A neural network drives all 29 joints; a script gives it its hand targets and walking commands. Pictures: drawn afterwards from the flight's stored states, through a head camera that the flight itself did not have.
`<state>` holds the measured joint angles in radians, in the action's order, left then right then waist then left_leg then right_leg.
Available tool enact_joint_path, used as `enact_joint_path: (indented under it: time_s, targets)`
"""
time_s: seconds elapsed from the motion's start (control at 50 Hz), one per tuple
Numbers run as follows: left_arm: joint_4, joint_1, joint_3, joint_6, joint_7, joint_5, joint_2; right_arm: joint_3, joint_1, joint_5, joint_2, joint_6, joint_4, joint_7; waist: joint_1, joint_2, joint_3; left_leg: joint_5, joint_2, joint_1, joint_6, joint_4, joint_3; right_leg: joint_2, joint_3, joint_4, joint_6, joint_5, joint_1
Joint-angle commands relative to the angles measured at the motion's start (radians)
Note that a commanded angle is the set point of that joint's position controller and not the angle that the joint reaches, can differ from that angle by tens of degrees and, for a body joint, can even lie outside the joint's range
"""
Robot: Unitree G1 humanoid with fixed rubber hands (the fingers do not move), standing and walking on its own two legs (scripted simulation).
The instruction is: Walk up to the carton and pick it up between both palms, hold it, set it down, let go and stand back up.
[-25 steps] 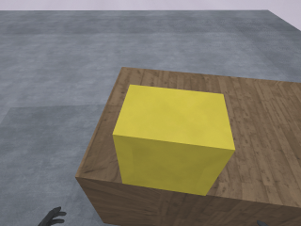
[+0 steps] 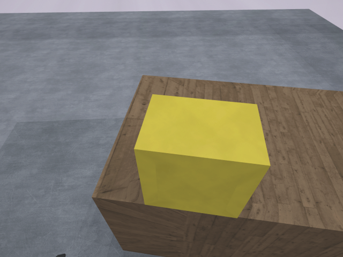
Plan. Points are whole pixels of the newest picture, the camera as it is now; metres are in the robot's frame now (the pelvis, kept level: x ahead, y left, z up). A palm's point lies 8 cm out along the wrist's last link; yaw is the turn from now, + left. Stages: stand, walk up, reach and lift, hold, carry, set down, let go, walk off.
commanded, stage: stand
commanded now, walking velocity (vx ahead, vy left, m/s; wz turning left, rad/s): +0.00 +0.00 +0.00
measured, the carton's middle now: (196, 158) +0.39 -0.04 -0.01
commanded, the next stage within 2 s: none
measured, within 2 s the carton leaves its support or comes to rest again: neither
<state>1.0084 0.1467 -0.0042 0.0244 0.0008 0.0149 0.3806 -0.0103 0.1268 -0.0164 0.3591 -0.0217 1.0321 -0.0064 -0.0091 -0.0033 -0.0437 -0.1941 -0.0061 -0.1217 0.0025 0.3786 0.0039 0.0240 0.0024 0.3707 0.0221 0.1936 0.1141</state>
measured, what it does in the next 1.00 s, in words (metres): stands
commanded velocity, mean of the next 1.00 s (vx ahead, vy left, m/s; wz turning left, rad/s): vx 0.00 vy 0.00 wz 0.00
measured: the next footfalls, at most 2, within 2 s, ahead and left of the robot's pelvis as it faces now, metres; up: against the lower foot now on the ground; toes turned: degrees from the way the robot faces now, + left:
none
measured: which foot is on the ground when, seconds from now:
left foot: down 0.00-1.00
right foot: down 0.00-1.00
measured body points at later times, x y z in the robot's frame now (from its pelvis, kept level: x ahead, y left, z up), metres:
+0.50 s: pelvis +0.00 +0.00 +0.00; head +0.00 +0.00 +0.45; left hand +0.09 +0.31 -0.12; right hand +0.09 -0.31 -0.12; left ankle +0.01 +0.12 -0.75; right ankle +0.01 -0.13 -0.75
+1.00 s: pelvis +0.00 -0.01 +0.00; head +0.00 +0.00 +0.45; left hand +0.10 +0.31 -0.12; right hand +0.10 -0.31 -0.12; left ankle +0.01 +0.12 -0.75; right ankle +0.01 -0.13 -0.75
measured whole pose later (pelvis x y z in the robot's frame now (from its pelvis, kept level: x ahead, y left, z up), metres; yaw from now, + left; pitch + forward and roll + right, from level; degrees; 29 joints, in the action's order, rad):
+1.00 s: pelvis +0.00 -0.01 +0.00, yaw +0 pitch -3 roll +0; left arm 1.07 0.11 0.00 0.02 0.00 0.01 0.38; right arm -0.01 0.10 -0.01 0.36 -0.02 1.09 0.00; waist 0.00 0.00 -0.04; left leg -0.18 -0.01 -0.11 0.01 0.33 0.00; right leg 0.02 0.00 0.34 0.02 0.18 0.11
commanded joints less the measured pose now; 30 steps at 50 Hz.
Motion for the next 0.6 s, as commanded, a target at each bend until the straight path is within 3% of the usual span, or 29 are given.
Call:
enact_joint_path:
  time_s: [0.0, 0.58]
  targets:
    - [-0.043, -0.040, 0.033, 0.014, -0.006, 0.001, 0.170, -0.032, -0.049, 0.001, 0.199, -0.011, -0.041, 0.006, 0.004, 0.009, 0.012, 0.043, -0.117, -0.033, -0.042, -0.102, -0.104, 0.097, -0.084, -0.088, -0.046, -0.042, 0.026]
    - [-0.004, -0.057, 0.034, 0.012, -0.007, -0.004, 0.176, -0.029, -0.064, 0.008, 0.203, -0.011, -0.002, 0.007, 0.008, 0.004, 0.046, 0.082, -0.120, -0.015, -0.034, -0.108, -0.095, 0.105, -0.080, -0.100, -0.048, -0.067, 0.008]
